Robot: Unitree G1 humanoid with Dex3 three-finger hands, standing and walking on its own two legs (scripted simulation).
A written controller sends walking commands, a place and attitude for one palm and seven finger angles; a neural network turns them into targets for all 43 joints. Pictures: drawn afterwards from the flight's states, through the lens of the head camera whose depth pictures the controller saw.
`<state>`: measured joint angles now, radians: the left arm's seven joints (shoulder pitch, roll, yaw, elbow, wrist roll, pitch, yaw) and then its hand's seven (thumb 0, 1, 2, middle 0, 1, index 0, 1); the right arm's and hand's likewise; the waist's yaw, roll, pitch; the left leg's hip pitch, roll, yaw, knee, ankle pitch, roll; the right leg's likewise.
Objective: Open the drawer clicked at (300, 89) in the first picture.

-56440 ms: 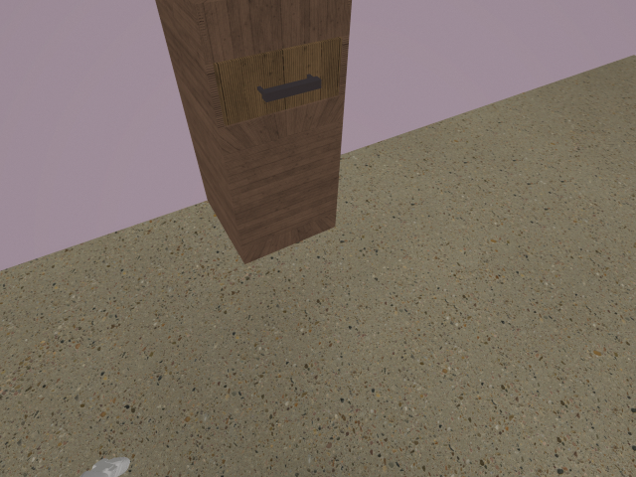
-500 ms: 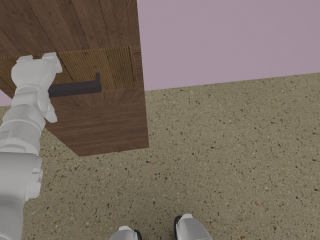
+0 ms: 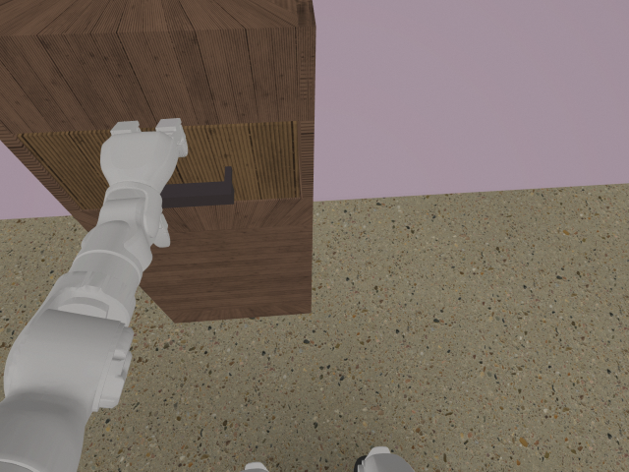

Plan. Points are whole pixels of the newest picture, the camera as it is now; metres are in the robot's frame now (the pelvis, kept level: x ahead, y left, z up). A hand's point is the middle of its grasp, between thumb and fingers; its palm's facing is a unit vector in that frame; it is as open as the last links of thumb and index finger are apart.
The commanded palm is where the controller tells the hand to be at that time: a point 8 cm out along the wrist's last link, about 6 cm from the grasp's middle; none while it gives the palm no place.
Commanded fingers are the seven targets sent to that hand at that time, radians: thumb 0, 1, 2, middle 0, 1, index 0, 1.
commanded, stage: move the hooked fingers above the handle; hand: left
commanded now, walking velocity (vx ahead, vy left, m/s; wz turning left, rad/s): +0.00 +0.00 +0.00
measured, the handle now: (176, 185) +0.54 +0.19 -0.02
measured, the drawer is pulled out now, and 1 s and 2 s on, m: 0.00 0.00 0.00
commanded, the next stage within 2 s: lower the fingers behind the handle in 0.38 s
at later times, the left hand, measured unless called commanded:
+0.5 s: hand (156, 185) +0.49 +0.20 +0.04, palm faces -0.04 -0.02 -1.00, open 13.6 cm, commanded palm +0.48 +0.20 +0.09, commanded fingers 0.00 -0.50 0.30 -0.30 -1.20 -0.30 -1.20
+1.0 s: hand (165, 201) +0.49 +0.19 +0.00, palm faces -0.04 -0.04 -1.00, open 13.8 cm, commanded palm +0.48 +0.20 +0.06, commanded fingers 0.00 -0.50 0.30 -0.30 -1.20 -0.30 -1.20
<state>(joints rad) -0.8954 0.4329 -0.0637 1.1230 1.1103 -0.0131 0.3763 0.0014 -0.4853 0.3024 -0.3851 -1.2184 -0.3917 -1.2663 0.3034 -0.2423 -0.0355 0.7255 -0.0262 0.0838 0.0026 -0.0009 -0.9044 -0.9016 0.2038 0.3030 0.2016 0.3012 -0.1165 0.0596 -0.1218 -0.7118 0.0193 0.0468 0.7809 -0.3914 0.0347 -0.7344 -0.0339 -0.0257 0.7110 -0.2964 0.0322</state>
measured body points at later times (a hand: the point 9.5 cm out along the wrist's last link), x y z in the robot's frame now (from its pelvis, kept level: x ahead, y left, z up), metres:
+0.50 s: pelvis +0.00 -0.02 +0.00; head +0.11 -0.03 +0.44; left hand +0.49 +0.19 +0.09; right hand -0.01 -0.31 -0.12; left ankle -0.02 +0.09 -0.71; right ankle +0.02 -0.15 -0.71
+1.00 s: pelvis +0.00 -0.01 -0.01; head +0.12 -0.01 +0.43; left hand +0.49 +0.19 +0.06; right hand +0.01 -0.29 -0.14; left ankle -0.02 +0.09 -0.71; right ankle +0.02 -0.15 -0.71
